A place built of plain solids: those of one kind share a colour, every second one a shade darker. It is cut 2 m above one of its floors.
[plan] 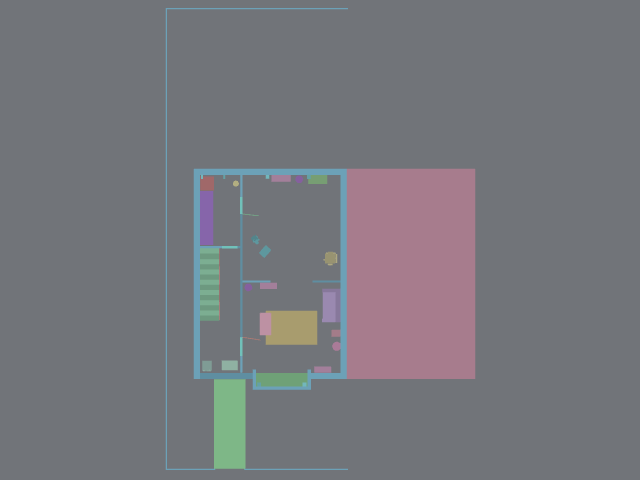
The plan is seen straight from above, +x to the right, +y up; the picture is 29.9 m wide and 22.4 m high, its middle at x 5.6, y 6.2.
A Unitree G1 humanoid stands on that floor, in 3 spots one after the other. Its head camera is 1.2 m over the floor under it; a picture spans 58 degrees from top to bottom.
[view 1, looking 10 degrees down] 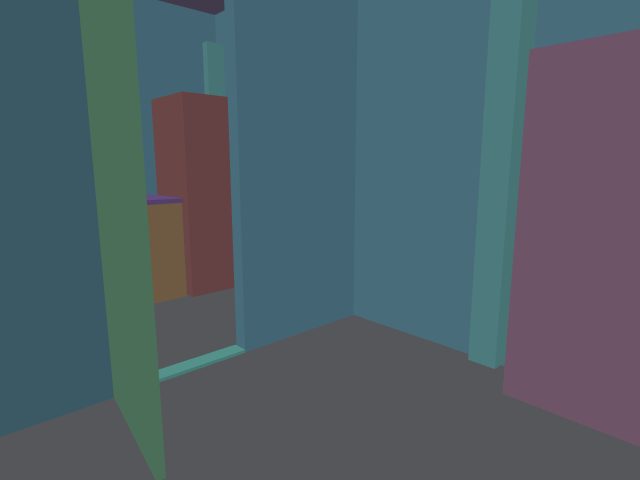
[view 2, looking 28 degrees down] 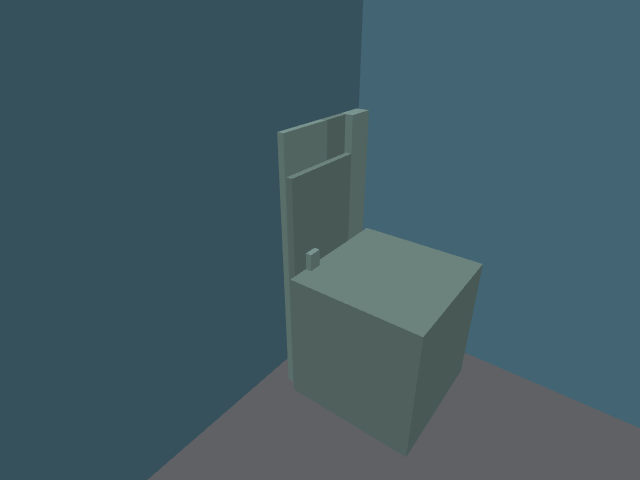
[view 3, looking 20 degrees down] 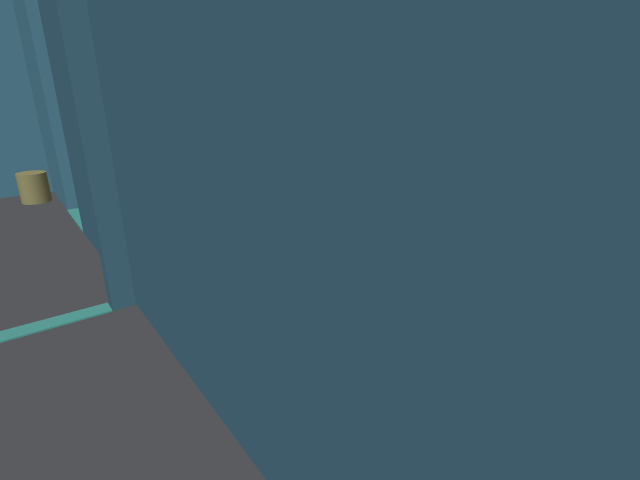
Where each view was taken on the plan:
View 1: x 4.23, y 6.77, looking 137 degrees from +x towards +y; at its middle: wall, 3.13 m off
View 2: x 1.39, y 0.87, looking -143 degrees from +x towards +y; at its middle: chair_hall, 1.41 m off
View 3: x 1.39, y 3.41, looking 53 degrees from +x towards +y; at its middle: wall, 0.87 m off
